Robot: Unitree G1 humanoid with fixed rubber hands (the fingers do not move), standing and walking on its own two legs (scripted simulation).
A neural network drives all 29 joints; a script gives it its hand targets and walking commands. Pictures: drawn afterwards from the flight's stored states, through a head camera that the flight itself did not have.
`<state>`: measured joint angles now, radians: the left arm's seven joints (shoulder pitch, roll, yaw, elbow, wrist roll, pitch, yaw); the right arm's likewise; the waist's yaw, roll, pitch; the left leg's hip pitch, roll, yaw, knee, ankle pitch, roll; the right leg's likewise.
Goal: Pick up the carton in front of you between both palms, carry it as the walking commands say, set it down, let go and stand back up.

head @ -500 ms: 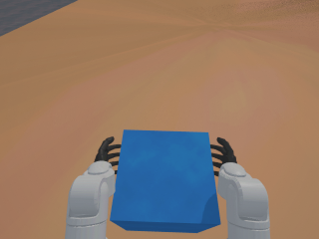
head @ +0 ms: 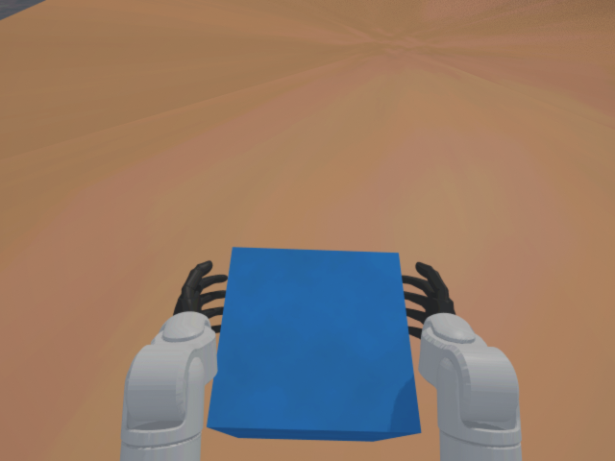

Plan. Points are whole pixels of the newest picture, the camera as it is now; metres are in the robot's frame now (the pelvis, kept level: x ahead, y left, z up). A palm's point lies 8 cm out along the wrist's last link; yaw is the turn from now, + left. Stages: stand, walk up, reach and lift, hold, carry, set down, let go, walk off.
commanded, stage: carry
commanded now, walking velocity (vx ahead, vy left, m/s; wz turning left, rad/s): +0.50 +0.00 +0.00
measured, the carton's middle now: (310, 354) +0.28 +0.00 -0.01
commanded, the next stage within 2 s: none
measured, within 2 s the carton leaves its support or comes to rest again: neither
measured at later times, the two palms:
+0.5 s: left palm (239, 155) +0.59 +0.12 +0.11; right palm (396, 156) +0.61 -0.16 +0.11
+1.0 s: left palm (242, 96) +0.83 +0.15 +0.10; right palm (369, 101) +0.83 -0.14 +0.10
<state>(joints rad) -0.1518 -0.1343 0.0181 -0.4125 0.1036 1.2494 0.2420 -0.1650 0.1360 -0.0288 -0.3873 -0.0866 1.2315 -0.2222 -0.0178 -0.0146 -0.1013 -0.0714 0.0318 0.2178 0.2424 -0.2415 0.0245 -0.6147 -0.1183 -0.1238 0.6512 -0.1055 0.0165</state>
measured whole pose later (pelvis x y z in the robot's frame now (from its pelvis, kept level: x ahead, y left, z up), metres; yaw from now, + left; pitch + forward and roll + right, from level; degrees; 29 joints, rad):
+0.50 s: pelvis +0.33 -0.03 +0.00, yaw +3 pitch +4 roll +1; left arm -0.17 -0.14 0.02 -0.44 0.09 1.25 0.23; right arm -0.17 0.14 -0.02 -0.46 -0.10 1.26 -0.24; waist 0.01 0.01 -0.08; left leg -0.61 0.11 0.13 0.62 -0.09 -0.01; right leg -0.04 -0.04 -0.22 0.24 -0.27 -0.02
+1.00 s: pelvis +0.57 +0.00 -0.01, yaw +1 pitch +3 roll +0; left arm -0.18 -0.14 0.03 -0.40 0.11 1.24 0.23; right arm -0.18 0.14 -0.04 -0.41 -0.10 1.25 -0.23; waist -0.01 0.01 -0.10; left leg -0.26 0.05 0.21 0.47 -0.27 0.03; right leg -0.26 -0.06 -0.15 0.47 -0.26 0.01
